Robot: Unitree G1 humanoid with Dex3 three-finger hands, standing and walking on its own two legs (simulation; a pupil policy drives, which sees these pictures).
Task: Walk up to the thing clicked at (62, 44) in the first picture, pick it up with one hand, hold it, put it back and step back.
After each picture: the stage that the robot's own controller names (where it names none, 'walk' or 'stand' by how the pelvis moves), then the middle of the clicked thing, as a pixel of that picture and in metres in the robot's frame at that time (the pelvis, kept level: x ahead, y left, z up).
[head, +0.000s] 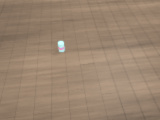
stand; (61, 46) +1.32 +0.22 -0.72
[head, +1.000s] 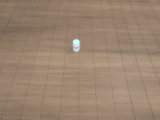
walk; (76, 45) +1.22 +0.11 -0.70
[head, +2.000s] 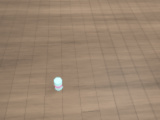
walk; (58, 84) +0.77 +0.18 -0.70
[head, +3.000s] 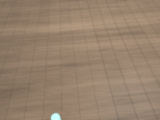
walk; out of the picture +0.49 +0.21 -0.70
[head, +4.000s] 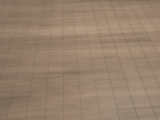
stand; out of the picture +0.37 +0.17 -0.72
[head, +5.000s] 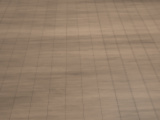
stand; out of the picture +0.36 +0.17 -0.73
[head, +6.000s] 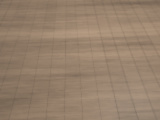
stand; out of the picture +0.37 +0.18 -0.73
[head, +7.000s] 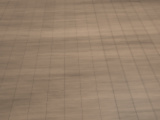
stand; out of the picture +0.35 +0.18 -0.73
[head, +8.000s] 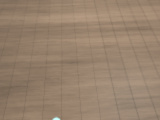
go down; out of the picture +0.37 +0.18 -0.71
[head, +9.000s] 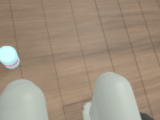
go down; (9, 58) +0.44 +0.24 -0.28
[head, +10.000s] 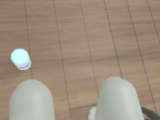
close in; (21, 60) +0.44 +0.23 -0.30
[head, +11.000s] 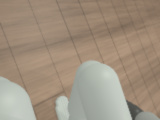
close in; out of the picture +0.42 +0.27 -0.22
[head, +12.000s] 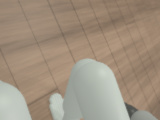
close; out of the picture +0.41 +0.28 -0.22
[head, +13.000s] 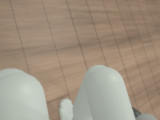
lift; out of the picture +0.35 +0.26 -0.19
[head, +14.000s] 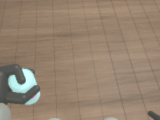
lift; (25, 87) +0.32 +0.18 +0.00
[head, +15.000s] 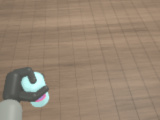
hold; (36, 90) +0.33 +0.16 +0.00
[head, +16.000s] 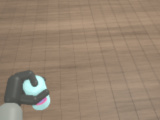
hold; (37, 93) +0.32 +0.16 +0.00
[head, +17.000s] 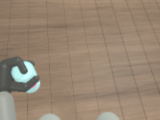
crouch; (27, 78) +0.37 +0.19 -0.06
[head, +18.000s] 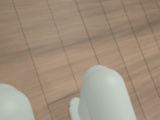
lower; out of the picture +0.43 +0.28 -0.17
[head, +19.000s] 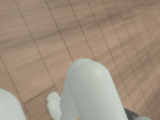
lower; out of the picture +0.42 +0.29 -0.22
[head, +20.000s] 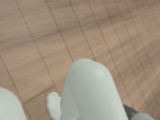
lower; out of the picture +0.42 +0.29 -0.22
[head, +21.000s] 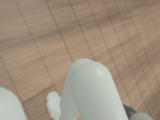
lower; out of the picture +0.43 +0.29 -0.23
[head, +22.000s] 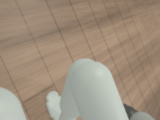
loosen; out of the picture +0.43 +0.29 -0.23
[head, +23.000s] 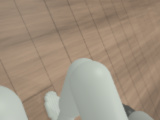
withdraw; out of the picture +0.42 +0.28 -0.23
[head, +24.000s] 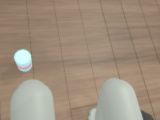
walk; (23, 61) +0.45 +0.23 -0.30
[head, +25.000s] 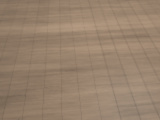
stand; out of the picture +0.37 +0.17 -0.65
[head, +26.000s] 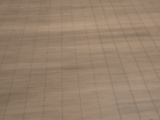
stand; out of the picture +0.39 +0.18 -0.67
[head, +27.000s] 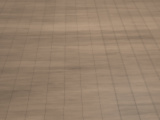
stand; out of the picture +0.40 +0.18 -0.68
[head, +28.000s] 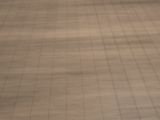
walk; out of the picture +0.40 +0.17 -0.72
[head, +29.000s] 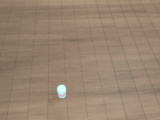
walk; (61, 91) +0.58 +0.13 -0.69
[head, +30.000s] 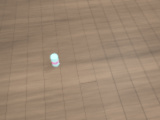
walk; (54, 60) +0.89 +0.26 -0.69
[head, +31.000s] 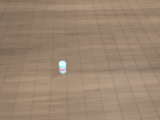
stand; (62, 67) +1.01 +0.18 -0.71
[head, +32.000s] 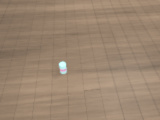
stand; (62, 67) +1.01 +0.20 -0.73
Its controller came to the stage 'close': yes
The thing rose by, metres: 0.70
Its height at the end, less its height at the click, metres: +0.00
